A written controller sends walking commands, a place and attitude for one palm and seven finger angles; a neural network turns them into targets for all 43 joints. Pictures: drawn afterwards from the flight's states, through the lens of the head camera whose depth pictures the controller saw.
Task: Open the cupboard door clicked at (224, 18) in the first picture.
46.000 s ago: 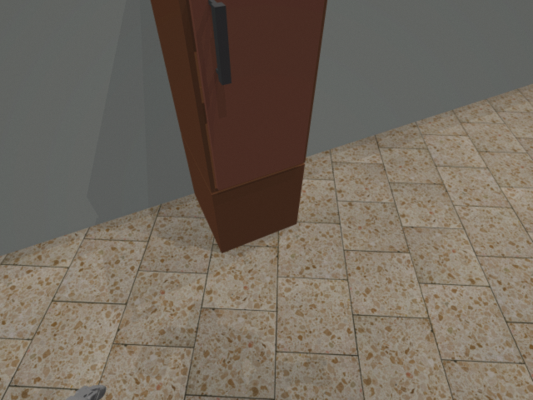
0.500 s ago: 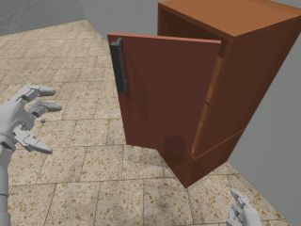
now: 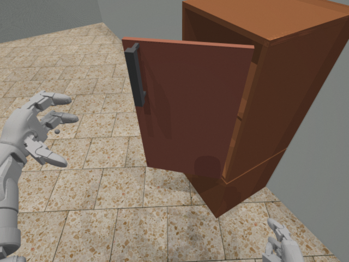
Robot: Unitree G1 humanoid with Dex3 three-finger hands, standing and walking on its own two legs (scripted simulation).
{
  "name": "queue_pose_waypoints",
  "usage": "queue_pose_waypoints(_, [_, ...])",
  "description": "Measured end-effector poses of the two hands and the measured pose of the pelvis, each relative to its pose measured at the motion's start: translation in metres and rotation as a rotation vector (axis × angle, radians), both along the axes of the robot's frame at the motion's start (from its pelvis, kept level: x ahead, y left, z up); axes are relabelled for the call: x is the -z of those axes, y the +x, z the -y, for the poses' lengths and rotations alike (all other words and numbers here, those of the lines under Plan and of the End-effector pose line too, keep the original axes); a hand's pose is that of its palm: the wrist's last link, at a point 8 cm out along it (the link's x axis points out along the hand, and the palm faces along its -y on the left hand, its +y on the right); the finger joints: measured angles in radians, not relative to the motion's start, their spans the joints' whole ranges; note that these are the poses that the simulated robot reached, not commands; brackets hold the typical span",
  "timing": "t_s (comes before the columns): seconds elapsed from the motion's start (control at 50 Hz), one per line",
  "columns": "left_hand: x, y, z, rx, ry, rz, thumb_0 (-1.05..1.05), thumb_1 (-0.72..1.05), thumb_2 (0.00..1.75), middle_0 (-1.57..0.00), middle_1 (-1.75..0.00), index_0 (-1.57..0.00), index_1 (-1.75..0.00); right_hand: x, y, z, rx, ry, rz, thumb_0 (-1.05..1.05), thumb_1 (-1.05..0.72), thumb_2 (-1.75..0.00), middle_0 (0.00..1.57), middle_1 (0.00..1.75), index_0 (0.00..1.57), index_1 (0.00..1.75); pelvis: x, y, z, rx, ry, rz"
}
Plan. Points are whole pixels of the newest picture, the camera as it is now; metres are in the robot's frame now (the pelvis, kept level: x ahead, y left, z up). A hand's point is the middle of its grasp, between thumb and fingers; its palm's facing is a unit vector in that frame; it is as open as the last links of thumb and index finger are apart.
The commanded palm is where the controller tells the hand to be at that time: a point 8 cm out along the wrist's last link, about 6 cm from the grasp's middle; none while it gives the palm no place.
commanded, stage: move the hooked fingers beside the handle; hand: left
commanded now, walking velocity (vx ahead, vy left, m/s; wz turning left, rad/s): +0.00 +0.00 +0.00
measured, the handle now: (138, 75) +0.56 +0.15 +0.16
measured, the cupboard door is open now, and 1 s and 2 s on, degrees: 48 48 48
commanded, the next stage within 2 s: none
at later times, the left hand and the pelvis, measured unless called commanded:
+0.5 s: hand (77, 110) +0.39 +0.26 +0.17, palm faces -0.07 -1.00 -0.05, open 14.0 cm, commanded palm +0.37 +0.30 +0.17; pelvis +0.01 +0.00 +0.00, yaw -2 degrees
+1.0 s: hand (95, 93) +0.46 +0.24 +0.17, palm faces -0.09 -1.00 -0.02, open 14.0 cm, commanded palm +0.44 +0.28 +0.17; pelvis +0.01 +0.02 +0.00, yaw -2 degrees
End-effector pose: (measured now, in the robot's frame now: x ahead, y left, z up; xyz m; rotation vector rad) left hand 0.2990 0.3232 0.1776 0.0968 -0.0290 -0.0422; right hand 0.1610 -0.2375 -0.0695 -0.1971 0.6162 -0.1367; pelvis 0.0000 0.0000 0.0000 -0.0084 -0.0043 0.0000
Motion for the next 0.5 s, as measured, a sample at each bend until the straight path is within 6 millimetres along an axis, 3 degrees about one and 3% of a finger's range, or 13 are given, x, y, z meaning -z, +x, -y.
queue_pose_waypoints(0.26, [0.003, 0.048, 0.013, 0.021, -0.032, -0.023, -0.01, -0.5, 0.3, -0.3, -1.2, -0.3, -1.2, 0.01, -0.033, 0.02, 0.081, -0.021, -0.092, 0.01, -0.9, -0.9, 0.21, 0.3, 0.2, 0.3, 0.001, 0.003, 0.002, 0.02, 0.003, -0.031])
queue_pose_waypoints(0.5, [0.005, 0.072, 0.012, 0.026, -0.049, -0.022, -0.01, -0.5, 0.3, -0.3, -1.2, -0.3, -1.2, 0.017, -0.056, 0.027, 0.128, -0.04, -0.181, 0.01, -0.9, -0.9, 0.21, 0.3, 0.2, 0.3, 0.001, 0.009, -0.003, 0.027, 0.001, -0.054])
